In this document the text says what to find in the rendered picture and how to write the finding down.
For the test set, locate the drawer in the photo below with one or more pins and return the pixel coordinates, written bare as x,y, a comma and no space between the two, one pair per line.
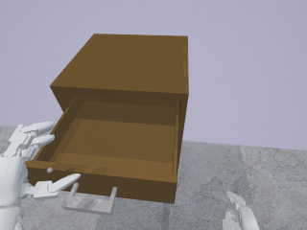
127,143

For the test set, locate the robot right hand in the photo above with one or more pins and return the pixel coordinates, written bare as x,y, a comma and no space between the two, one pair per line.
244,219

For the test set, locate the cabinet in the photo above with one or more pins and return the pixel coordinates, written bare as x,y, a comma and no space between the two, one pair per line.
135,66

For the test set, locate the handle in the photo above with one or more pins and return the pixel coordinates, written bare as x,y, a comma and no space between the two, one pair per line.
89,205

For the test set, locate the left robot forearm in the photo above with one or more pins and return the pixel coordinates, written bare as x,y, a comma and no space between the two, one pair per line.
10,217

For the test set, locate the robot left hand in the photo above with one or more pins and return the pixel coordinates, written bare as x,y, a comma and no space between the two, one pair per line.
13,170

